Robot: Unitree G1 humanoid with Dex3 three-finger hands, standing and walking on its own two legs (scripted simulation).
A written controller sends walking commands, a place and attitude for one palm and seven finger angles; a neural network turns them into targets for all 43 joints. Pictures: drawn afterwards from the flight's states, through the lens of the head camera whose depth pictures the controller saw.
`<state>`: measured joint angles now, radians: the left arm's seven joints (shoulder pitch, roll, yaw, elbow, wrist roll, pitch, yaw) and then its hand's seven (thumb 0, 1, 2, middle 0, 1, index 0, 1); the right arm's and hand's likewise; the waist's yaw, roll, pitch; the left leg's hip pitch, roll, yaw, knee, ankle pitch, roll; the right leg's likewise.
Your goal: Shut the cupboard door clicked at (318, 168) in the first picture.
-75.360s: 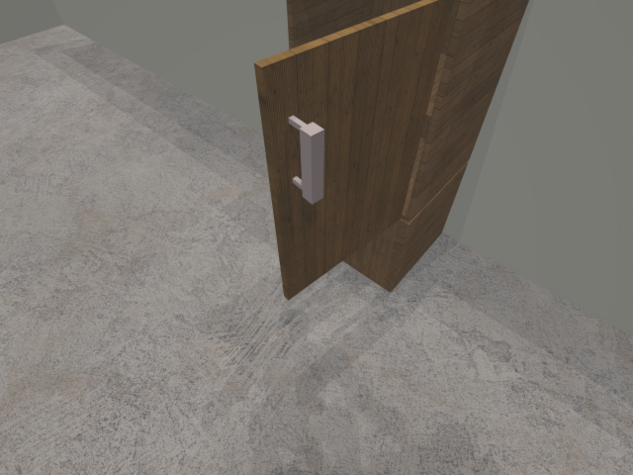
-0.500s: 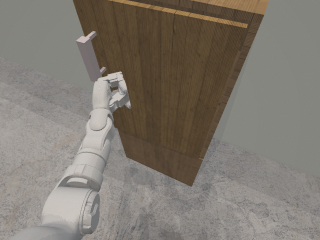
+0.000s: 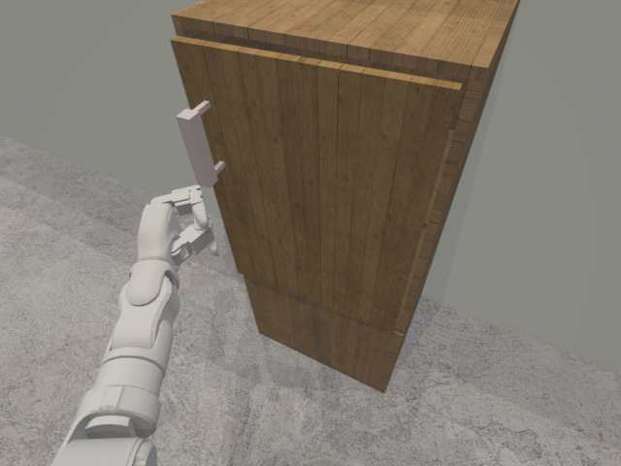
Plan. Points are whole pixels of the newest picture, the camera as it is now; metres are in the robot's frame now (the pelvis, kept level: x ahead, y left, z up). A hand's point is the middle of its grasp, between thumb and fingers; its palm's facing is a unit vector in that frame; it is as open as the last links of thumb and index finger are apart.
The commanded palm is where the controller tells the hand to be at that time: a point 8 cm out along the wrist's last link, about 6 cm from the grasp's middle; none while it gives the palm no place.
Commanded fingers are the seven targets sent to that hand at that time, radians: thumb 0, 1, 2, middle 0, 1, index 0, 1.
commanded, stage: draw the hand back to the body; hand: left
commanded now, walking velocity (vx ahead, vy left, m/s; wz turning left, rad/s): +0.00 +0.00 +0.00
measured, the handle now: (206, 144) +0.61 +0.19 +0.10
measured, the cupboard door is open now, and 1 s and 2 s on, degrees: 2 2 2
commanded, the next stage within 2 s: step back with the hand held close in 1.26 s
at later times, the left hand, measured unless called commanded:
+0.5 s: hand (99, 309) +0.25 +0.22 +0.15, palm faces +0.28 -0.93 -0.24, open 3.5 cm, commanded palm +0.21 +0.26 +0.17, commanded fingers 0.00 0.90 0.90 -0.69 -0.84 -0.69 -0.84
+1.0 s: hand out of the picture +0.18 +0.29 +0.18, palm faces +0.53 -0.74 -0.42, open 6.9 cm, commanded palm +0.14 +0.32 +0.19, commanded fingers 0.00 0.90 0.90 -0.20 -0.30 -0.20 -0.30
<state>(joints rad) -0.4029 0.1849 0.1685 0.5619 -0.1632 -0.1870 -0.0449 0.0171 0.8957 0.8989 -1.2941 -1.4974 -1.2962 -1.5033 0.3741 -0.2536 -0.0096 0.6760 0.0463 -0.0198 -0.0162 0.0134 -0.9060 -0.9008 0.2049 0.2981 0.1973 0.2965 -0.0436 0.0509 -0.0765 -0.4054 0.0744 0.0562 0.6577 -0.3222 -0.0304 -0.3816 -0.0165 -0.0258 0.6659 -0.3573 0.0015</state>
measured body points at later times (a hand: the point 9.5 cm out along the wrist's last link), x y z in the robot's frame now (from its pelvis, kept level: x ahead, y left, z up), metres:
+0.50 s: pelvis -0.01 +0.01 +0.02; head -0.03 -0.01 +0.47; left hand +0.23 +0.27 +0.16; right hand +0.19 -0.19 -0.06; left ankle +0.01 +0.14 -0.72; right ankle -0.01 -0.12 -0.72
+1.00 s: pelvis +0.01 +0.01 +0.02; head -0.02 -0.02 +0.47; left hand +0.15 +0.33 +0.21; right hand +0.20 -0.21 -0.07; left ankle +0.01 +0.14 -0.72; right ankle -0.01 -0.12 -0.72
